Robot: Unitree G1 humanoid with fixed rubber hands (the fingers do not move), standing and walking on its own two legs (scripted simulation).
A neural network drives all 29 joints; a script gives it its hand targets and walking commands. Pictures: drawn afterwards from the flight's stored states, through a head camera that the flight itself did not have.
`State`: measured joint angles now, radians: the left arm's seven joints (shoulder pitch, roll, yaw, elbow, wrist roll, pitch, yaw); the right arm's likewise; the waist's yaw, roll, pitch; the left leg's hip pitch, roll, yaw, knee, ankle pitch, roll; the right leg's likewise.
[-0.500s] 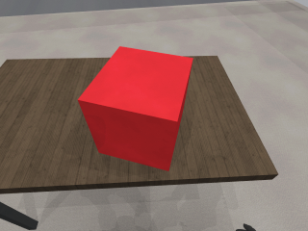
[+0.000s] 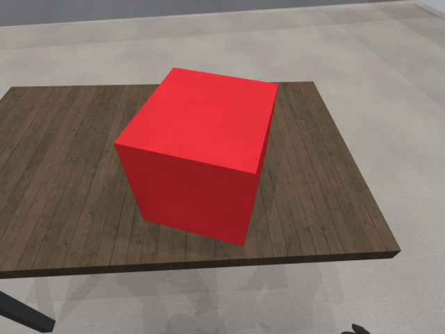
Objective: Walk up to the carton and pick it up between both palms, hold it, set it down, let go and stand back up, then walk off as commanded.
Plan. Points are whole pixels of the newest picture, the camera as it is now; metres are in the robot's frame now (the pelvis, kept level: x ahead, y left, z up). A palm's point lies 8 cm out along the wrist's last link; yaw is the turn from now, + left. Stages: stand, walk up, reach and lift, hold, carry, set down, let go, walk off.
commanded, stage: walk off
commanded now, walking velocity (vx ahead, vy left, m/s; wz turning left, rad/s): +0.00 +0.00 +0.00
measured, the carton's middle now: (207, 155) +0.48 +0.03 +0.04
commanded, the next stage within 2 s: none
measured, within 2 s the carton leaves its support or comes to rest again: neither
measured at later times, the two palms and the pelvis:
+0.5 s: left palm out of the picture +0.01 +0.27 -0.11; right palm out of the picture +0.03 -0.32 -0.15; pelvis -0.06 -0.03 -0.03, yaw +0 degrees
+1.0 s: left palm out of the picture -0.14 +0.30 -0.11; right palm out of the picture -0.20 -0.33 -0.16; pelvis -0.23 -0.01 -0.04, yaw +3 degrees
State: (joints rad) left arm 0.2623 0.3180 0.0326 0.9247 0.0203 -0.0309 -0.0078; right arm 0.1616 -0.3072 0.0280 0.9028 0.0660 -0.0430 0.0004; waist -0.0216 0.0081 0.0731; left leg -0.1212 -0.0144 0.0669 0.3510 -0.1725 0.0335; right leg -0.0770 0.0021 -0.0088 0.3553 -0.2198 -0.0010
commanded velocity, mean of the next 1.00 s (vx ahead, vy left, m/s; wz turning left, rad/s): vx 0.00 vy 0.00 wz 0.00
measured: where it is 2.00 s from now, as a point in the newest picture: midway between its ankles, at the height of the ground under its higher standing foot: outside the picture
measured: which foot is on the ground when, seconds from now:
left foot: down 0.00-0.48, up 0.50-0.96, down 0.98-1.00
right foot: down 0.00-1.00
